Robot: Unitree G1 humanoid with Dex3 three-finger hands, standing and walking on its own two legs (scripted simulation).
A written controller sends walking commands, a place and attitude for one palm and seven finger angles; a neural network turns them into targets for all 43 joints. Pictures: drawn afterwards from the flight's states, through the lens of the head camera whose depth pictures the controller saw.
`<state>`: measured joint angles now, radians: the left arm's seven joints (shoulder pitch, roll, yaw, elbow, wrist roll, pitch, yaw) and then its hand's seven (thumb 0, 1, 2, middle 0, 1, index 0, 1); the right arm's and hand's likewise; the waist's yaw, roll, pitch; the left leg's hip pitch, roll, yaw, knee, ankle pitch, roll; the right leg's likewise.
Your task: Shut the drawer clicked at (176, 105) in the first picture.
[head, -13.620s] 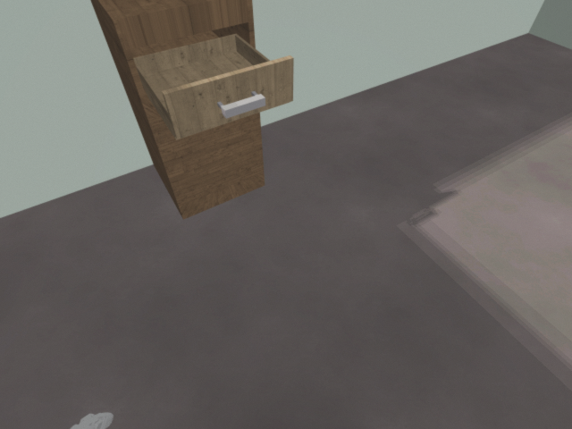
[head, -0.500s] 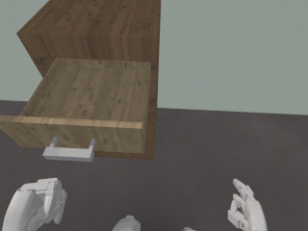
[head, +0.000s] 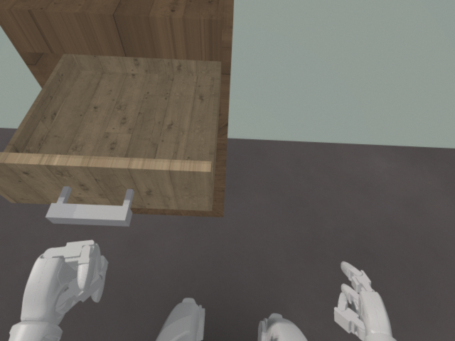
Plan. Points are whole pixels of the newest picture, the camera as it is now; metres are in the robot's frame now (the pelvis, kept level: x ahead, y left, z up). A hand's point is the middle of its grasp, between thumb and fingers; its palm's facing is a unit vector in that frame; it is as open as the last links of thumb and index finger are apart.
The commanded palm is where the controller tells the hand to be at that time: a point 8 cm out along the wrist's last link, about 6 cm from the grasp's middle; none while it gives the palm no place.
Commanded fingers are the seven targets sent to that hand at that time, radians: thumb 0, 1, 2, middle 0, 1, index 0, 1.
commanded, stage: bring the fist close to the handle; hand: left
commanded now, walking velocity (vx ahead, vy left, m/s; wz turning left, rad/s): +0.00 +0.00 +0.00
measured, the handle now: (94, 203) +0.32 +0.25 +0.04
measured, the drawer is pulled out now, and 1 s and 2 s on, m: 0.27 0.27 0.15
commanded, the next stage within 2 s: push the drawer shut in 0.42 s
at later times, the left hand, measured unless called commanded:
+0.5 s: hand (105, 271) +0.22 +0.20 +0.04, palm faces +0.03 -1.00 -0.06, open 3.3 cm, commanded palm +0.19 +0.26 +0.04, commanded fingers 0.00 0.90 0.90 -1.40 -1.60 -1.40 -1.60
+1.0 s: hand (118, 251) +0.25 +0.19 +0.04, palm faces +0.03 -1.00 -0.09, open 3.2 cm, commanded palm +0.24 +0.25 +0.04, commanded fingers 0.00 0.90 0.90 -1.40 -1.60 -1.40 -1.60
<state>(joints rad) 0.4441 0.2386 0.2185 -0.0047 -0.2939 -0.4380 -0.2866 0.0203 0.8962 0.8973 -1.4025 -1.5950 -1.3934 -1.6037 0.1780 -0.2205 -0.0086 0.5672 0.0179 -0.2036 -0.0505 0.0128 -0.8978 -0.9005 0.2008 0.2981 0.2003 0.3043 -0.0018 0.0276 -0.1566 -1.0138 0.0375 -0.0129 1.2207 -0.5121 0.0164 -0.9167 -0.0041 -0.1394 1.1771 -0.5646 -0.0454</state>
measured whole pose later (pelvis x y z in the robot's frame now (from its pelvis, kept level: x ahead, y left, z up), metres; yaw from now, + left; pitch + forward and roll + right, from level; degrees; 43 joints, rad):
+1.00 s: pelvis +0.01 -0.01 +0.00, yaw +0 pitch +19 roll -3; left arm 0.34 0.26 0.17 0.01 -0.25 -0.41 -0.19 0.01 0.86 0.91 -1.40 -1.59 -1.39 -1.60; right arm 0.21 -0.24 0.02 0.52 0.01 -0.10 -0.04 0.01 -0.90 -0.90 0.20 0.30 0.20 0.30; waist -0.01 0.04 -0.17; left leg -1.05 0.04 -0.02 1.24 -0.53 0.01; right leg -0.95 0.00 -0.14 1.20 -0.58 -0.05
